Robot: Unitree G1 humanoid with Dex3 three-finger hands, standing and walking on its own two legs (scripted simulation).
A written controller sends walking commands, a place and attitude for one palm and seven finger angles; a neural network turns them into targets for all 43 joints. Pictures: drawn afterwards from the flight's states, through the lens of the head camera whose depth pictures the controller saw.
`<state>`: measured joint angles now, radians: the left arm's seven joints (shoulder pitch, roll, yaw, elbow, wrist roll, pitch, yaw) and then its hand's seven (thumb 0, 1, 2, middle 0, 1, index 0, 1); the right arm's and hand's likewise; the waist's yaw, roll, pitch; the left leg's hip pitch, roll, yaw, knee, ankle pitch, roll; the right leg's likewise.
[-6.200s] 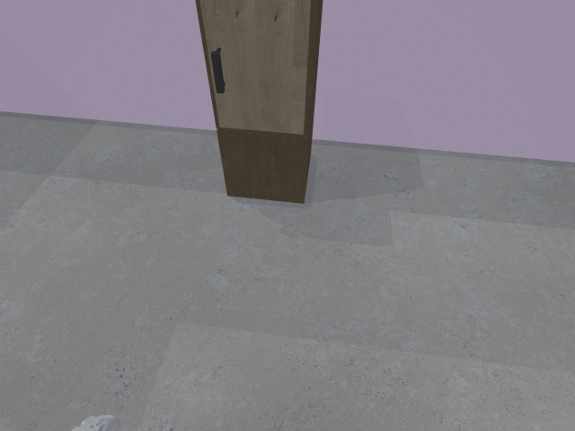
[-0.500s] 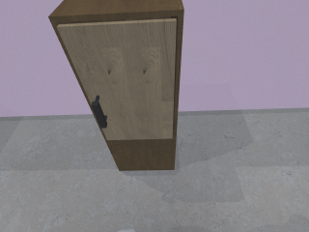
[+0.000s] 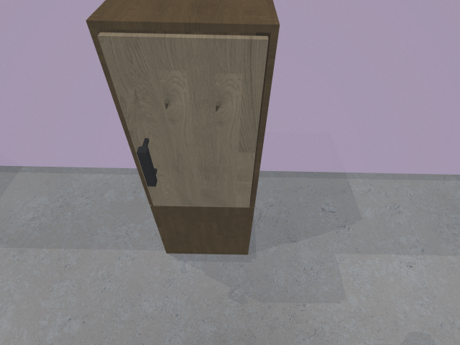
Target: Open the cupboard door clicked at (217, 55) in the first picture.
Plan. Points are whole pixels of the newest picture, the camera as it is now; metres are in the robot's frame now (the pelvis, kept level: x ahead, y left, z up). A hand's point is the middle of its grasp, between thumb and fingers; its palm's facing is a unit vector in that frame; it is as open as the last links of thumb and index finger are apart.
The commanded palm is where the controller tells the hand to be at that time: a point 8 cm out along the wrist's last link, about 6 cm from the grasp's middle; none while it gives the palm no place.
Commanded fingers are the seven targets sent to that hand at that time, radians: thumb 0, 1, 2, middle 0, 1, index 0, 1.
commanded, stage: look again from close up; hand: left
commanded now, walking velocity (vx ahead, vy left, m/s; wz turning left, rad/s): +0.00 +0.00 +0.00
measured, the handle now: (149, 162) +0.59 +0.27 -0.10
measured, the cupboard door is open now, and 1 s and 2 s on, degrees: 0 0 0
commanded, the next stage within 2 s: raise the hand with hooked fingers in 0.54 s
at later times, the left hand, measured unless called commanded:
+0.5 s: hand out of the picture +0.02 +0.21 -0.18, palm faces +0.02 -0.98 -0.21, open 7.3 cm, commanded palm none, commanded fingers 0.00 0.90 0.90 -0.20 -0.30 -0.20 -0.30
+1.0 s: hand (129, 304) +0.20 +0.20 -0.06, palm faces +0.00 -1.00 -0.02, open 8.2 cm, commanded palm +0.15 +0.27 -0.08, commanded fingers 0.00 0.46 0.71 -0.23 -0.58 -0.23 -0.58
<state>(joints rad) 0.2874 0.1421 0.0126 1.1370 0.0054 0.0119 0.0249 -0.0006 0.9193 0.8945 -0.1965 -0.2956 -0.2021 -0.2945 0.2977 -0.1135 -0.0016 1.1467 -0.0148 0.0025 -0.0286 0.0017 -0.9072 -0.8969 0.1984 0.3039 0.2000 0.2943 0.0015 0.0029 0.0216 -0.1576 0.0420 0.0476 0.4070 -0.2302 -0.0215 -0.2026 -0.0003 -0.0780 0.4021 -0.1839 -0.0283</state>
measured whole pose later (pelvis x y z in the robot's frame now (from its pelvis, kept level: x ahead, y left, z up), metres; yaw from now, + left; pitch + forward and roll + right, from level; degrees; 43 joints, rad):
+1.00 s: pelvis -0.01 +0.01 -0.09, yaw +1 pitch +15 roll +1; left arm 0.34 0.19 0.20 0.22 -0.27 -0.61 -0.37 0.00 0.69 0.80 -0.21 -0.44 -0.22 -0.44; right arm 0.14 -0.29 -0.10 0.52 0.01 -0.29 0.01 0.01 -0.91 -0.90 0.20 0.30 0.20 0.29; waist 0.00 -0.06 -0.16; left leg -0.83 0.02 0.05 1.13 -0.55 -0.01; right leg -0.89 -0.05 -0.05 1.14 -0.50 -0.02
